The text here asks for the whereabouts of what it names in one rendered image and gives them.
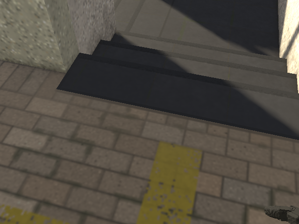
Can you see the robot right hand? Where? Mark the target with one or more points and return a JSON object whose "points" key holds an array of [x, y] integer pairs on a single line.
{"points": [[283, 213]]}

